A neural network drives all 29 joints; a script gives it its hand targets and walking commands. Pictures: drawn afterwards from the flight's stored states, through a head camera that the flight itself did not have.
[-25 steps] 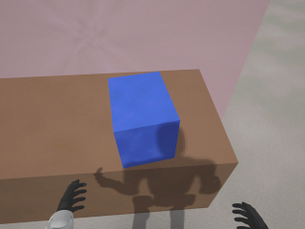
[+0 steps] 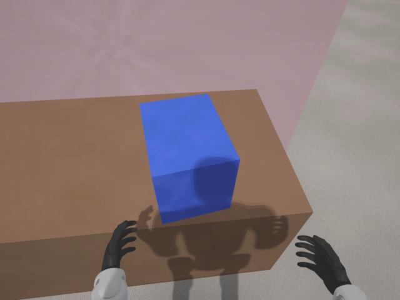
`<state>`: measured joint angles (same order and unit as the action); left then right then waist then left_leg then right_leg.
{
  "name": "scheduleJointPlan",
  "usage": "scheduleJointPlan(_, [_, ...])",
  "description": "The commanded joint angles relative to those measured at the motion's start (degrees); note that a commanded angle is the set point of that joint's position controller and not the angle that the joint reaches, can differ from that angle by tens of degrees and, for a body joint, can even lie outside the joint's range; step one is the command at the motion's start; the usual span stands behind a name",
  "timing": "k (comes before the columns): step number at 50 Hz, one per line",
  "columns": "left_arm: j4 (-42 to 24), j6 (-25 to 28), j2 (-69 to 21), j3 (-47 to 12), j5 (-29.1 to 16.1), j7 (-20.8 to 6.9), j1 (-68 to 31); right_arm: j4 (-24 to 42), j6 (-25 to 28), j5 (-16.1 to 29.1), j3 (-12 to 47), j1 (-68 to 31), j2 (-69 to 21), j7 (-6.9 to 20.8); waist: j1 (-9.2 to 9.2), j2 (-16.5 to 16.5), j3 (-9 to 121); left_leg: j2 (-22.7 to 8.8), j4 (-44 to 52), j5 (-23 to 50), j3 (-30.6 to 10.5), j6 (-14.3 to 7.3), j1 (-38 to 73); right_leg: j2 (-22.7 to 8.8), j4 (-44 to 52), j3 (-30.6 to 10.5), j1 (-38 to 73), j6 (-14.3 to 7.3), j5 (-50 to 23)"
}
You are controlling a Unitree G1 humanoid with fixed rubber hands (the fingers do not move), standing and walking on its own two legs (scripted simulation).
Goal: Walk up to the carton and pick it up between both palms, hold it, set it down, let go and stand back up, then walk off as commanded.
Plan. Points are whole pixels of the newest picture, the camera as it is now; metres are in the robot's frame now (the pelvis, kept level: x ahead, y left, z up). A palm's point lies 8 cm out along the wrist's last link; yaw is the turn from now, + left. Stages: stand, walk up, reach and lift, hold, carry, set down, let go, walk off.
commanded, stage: reach and lift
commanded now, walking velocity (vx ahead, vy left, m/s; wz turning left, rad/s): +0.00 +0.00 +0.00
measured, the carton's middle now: (185, 157) +0.52 +0.07 -0.08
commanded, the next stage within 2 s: none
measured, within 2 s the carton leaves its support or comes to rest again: neither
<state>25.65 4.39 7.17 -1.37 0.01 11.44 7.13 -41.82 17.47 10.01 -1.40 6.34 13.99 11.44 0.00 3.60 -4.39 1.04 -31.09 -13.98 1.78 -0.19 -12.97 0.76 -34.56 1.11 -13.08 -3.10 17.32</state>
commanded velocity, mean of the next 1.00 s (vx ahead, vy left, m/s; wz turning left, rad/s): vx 0.00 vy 0.00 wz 0.00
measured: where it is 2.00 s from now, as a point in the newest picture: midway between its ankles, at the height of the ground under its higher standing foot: outside the picture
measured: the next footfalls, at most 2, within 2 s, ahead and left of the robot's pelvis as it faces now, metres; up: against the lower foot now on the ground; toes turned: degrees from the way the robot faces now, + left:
none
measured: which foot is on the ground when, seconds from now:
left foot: down 0.00-1.00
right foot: down 0.00-1.00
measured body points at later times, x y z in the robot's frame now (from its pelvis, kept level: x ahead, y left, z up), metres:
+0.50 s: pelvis +0.02 -0.01 +0.00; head +0.03 -0.01 +0.45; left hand +0.24 +0.19 -0.03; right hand +0.23 -0.22 -0.04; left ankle +0.04 +0.12 -0.73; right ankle +0.02 -0.09 -0.73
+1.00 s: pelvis +0.03 -0.01 +0.00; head +0.04 +0.00 +0.45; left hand +0.27 +0.21 -0.02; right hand +0.31 -0.21 -0.01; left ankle +0.04 +0.12 -0.73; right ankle +0.02 -0.09 -0.73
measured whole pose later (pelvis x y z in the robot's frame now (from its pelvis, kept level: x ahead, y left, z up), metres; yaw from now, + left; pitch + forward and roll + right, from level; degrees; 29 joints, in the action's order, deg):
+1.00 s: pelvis +0.03 -0.01 +0.00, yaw +0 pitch -1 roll +2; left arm 29.8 20.0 7.6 2.9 -4.5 8.9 6.1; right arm -49.5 28.1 19.1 10.9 -8.4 15.6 8.2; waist 0.0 3.5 -1.6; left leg 0.8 -29.9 -15.9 1.7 0.5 -12.5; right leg 1.0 -34.6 1.1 -13.2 -3.1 20.0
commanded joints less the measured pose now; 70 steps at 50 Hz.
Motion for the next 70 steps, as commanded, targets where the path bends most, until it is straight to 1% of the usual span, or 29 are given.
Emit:
scheduleJointPlan(1, [-4.91,8.05,1.58,2.24,-0.88,-0.61,3.18,4.05,7.80,6.37,-0.03,-1.30,11.01,-0.12,-3.12,-3.00,10.86,-3.09,7.02,6.35,-2.64,2.49,8.72,0.82,10.77,-1.75,-2.62,-0.45,-7.69])
scheduleJointPlan(3, [-2.16,10.88,3.09,4.55,-1.78,-1.64,3.27,6.44,10.64,7.15,2.88,-1.57,9.85,-1.44,-4.73,0.72,11.12,-1.37,4.81,9.56,-0.94,1.16,5.47,-0.39,10.95,-4.05,0.48,0.86,-9.87])
scheduleJointPlan(8, [-0.22,16.98,1.95,4.65,-2.96,-3.66,7.51,4.19,17.97,8.08,5.52,0.84,9.17,-3.46,-4.11,3.77,11.42,-0.85,3.64,16.37,-0.50,1.16,3.92,-1.43,8.88,-5.03,5.79,2.32,-26.98])
scheduleJointPlan(11, [2.97,20.18,2.98,6.38,-4.13,-4.46,4.73,4.84,20.89,8.81,7.52,-0.28,7.79,-4.21,-5.73,5.46,10.89,0.16,3.54,10.25,0.19,0.38,-0.70,-2.55,9.04,-6.65,5.78,3.03,-20.50])
scheduleJointPlan(12, [1.81,21.13,2.02,4.29,-4.71,-3.84,3.84,4.21,21.72,9.74,6.93,-1.73,9.02,-3.68,-4.71,2.71,13.23,-0.16,3.53,10.52,-0.39,0.77,-0.26,-1.80,8.18,-5.72,3.87,2.64,-17.86])
scheduleJointPlan(13, [2.88,22.00,2.59,4.87,-5.87,-3.95,2.61,4.99,22.35,9.64,7.48,-2.47,8.13,-3.83,-5.36,5.36,11.45,-0.60,3.55,6.69,-0.53,0.21,-0.46,-2.40,9.16,-6.57,2.94,2.42,-14.53])
scheduleJointPlan(15, [2.15,23.24,3.33,5.06,-5.76,-3.66,0.16,4.06,23.16,10.03,9.00,-3.10,8.20,-3.87,-6.18,2.20,11.51,-0.38,2.82,5.92,0.07,0.53,-1.74,-2.68,9.02,-7.26,2.62,2.23,-12.15])
scheduleJointPlan(16, [1.77,23.55,1.65,3.35,-6.59,-3.33,1.24,2.04,23.71,10.30,7.09,-3.24,10.04,-3.79,-5.10,3.37,11.44,-0.68,3.51,6.54,-0.27,0.95,-0.29,-2.18,9.39,-6.22,1.04,2.21,-11.75])
scheduleJointPlan(17, [2.22,23.84,1.80,4.03,-6.94,-3.38,0.59,2.43,23.70,10.96,8.11,-3.50,9.22,-3.86,-5.96,3.13,11.12,-0.65,2.91,6.97,-0.02,0.93,-0.75,-2.41,9.35,-6.44,1.44,2.05,-12.47])
scheduleJointPlan(22, [1.46,22.77,1.39,3.13,-5.90,-2.22,-1.68,-0.78,22.64,10.90,7.08,-7.70,11.59,-3.28,-5.50,0.76,10.99,-0.97,4.01,5.36,-0.11,1.10,0.76,-0.83,10.10,-5.14,-1.57,0.88,-5.42])
scheduleJointPlan(24, [3.43,22.14,1.62,3.82,-5.95,-2.32,-3.59,-0.30,21.62,11.86,7.33,-9.56,10.97,-3.04,-5.71,2.75,10.35,-0.84,3.97,2.60,-0.47,0.89,-0.61,-1.41,11.02,-6.15,-3.00,0.87,-0.65])
scheduleJointPlan(28, [-0.28,21.59,2.99,2.83,-7.37,-1.72,-7.75,-0.16,19.71,11.66,6.96,-14.34,13.15,-3.02,-5.55,1.95,11.07,-1.03,4.50,4.18,0.12,1.04,-0.31,-0.35,10.32,-5.43,-3.16,0.45,-1.90])
scheduleJointPlan(32, [-0.08,19.88,2.24,2.35,-6.70,-1.44,-8.35,-2.52,17.79,12.55,6.67,-15.10,12.54,-2.54,-5.21,-2.20,13.31,-1.22,4.27,4.14,-0.38,1.98,0.20,-0.08,10.48,-4.97,-3.80,-0.36,-0.15])
scheduleJointPlan(34, [-3.00,19.57,3.00,3.28,-6.57,-1.00,-10.66,-1.97,16.64,12.74,7.45,-17.02,11.81,-2.52,-6.40,-3.22,14.20,-1.29,4.58,7.31,0.19,2.20,1.77,0.10,10.42,-4.84,-3.35,-0.25,-2.85])
scheduleJointPlan(36, [-2.45,19.38,3.38,3.15,-7.45,-0.94,-12.85,-0.27,15.68,13.02,7.97,-20.62,12.09,-2.52,-6.76,-1.01,13.20,-1.05,4.69,4.81,0.08,1.72,-0.37,-0.11,10.47,-5.15,-4.05,-0.26,0.10])
scheduleJointPlan(40, [-4.95,19.57,5.41,4.26,-7.88,-1.45,-15.15,1.08,15.02,12.92,7.70,-22.73,12.46,-3.07,-5.37,-0.89,17.06,-0.53,2.45,11.51,0.88,2.49,-1.76,-0.32,8.78,-5.52,-1.31,0.68,-10.62])
scheduleJointPlan(45, [-0.78,18.46,5.73,5.53,-9.32,-2.81,-16.41,-0.81,13.10,12.98,10.03,-24.28,9.60,-4.07,-5.84,0.81,14.46,0.17,3.68,9.44,0.76,1.84,-4.03,-2.55,9.57,-7.78,1.83,1.97,-15.14])
scheduleJointPlan(47, [-1.29,17.73,6.00,6.61,-8.83,-2.99,-19.34,-0.81,12.71,14.01,9.64,-26.66,10.93,-3.80,-6.74,-0.45,16.25,0.26,4.07,9.10,1.14,1.94,-4.28,-1.98,9.01,-7.44,1.41,1.99,-13.45])
scheduleJointPlan(49, [-0.57,16.40,6.11,6.33,-8.50,-2.74,-21.18,-3.56,11.85,12.63,7.81,-28.21,11.43,-4.31,-5.76,-1.93,16.06,-0.15,4.80,10.43,1.25,2.24,-2.71,-1.10,9.52,-6.34,0.00,1.49,-14.21])
scheduleJointPlan(51, [-0.91,15.66,5.77,5.31,-9.57,-3.16,-24.55,-1.88,11.00,13.88,8.70,-32.87,12.01,-4.39,-6.13,-2.79,17.97,0.24,4.37,10.33,1.04,2.33,-3.38,-1.78,9.77,-6.56,0.32,1.76,-14.52])
scheduleJointPlan(52, [0.85,15.24,5.83,5.70,-9.78,-3.30,-24.86,-1.17,10.78,13.14,8.54,-34.36,11.81,-4.62,-6.54,-0.23,17.73,0.08,4.17,10.73,1.36,2.15,-4.02,-1.15,9.26,-6.24,0.44,1.85,-14.97])
scheduleJointPlan(56, [-0.60,13.86,5.73,6.91,-8.76,-2.99,-26.82,-1.24,9.73,14.04,9.45,-36.25,10.74,-4.76,-7.82,-4.27,21.08,0.47,4.06,16.24,1.72,2.67,-4.36,-0.69,8.00,-5.83,3.53,2.09,-21.86])
scheduleJointPlan(57, [2.80,13.09,6.12,7.55,-9.75,-3.70,-28.00,-0.95,8.89,14.15,10.87,-38.14,10.19,-4.92,-8.55,-0.71,18.89,0.40,4.20,11.36,1.83,1.88,-6.07,-1.81,9.18,-7.14,3.09,2.73,-18.63])
scheduleJointPlan(60, [6.43,11.09,6.69,9.04,-8.02,-4.04,-29.83,-2.75,6.60,13.65,11.69,-40.68,10.46,-5.56,-9.69,-0.33,16.24,0.06,5.39,9.13,2.10,1.45,-6.27,-2.52,9.26,-7.38,2.94,3.04,-18.20])
scheduleJointPlan(63, [4.31,9.27,7.44,10.37,-6.80,-4.08,-32.72,-5.05,5.31,13.90,10.79,-41.47,10.90,-5.64,-9.89,-4.26,20.69,-0.03,5.53,15.12,2.15,2.21,-4.71,-0.68,8.84,-5.77,3.75,2.30,-22.54])
scheduleJointPlan(66, [0.33,7.92,7.04,9.82,-6.67,-3.65,-35.05,-5.70,4.59,14.08,9.26,-43.79,11.90,-6.16,-8.02,-5.98,23.85,0.11,4.48,19.42,1.62,3.02,-1.81,0.49,9.31,-5.12,2.27,1.98,-23.71])
scheduleJointPlan(67, [1.80,7.32,7.12,9.78,-6.40,-3.67,-36.91,-5.55,3.74,13.88,9.69,-46.29,10.92,-6.40,-9.17,-5.35,21.87,-0.19,4.83,17.65,1.86,3.00,-3.02,0.15,10.06,-5.10,1.57,1.82,-20.68])
scheduleJointPlan(68, [1.00,7.24,6.78,8.62,-7.35,-3.99,-37.42,-5.31,3.52,12.94,8.61,-46.52,11.61,-6.70,-7.12,-4.43,22.83,-0.38,4.35,18.44,1.41,2.99,-2.13,0.42,9.71,-4.59,1.02,2.01,-23.12])
scheduleJointPlan(70, [0.63,7.46,6.04,8.46,-8.01,-3.91,-39.15,-4.84,3.48,12.53,7.42,-49.44,11.68,-6.78,-7.58,-5.06,26.09,-0.28,3.96,21.10,1.57,3.30,-1.99,0.98,9.42,-4.05,0.11,1.63,-23.16])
